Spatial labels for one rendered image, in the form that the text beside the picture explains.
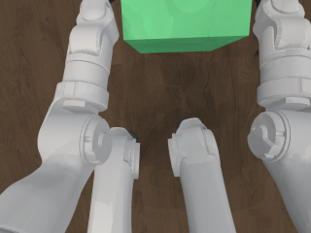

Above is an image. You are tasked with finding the robot right forearm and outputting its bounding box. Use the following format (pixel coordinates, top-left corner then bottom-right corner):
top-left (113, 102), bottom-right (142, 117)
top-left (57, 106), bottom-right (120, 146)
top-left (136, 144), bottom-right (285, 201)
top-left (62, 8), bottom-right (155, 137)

top-left (253, 0), bottom-right (311, 113)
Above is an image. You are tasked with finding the robot right upper arm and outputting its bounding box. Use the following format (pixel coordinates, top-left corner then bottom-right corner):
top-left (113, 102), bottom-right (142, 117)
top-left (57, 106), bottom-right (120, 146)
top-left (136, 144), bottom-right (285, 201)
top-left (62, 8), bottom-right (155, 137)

top-left (247, 109), bottom-right (311, 233)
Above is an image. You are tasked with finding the left robot shin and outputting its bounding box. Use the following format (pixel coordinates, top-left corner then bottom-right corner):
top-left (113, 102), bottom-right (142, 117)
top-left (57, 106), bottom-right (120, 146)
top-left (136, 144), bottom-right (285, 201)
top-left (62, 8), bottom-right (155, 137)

top-left (94, 127), bottom-right (133, 171)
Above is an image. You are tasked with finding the carton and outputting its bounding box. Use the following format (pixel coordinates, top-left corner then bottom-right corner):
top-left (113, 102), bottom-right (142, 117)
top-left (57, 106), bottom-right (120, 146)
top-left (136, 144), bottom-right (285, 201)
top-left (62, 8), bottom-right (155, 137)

top-left (121, 0), bottom-right (253, 53)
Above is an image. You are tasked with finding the robot right thigh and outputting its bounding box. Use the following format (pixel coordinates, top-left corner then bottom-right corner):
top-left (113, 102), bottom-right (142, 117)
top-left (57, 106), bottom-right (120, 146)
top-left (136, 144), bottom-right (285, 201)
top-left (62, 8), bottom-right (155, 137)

top-left (168, 126), bottom-right (236, 233)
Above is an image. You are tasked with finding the robot left upper arm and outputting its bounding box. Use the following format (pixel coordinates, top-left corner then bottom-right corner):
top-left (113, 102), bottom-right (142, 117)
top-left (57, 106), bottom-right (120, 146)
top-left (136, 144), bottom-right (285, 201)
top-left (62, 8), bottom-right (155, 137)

top-left (0, 113), bottom-right (113, 233)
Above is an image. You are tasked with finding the robot left forearm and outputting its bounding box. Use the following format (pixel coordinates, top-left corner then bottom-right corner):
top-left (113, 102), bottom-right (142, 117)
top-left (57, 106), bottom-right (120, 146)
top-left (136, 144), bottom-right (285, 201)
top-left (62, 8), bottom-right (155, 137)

top-left (37, 0), bottom-right (120, 148)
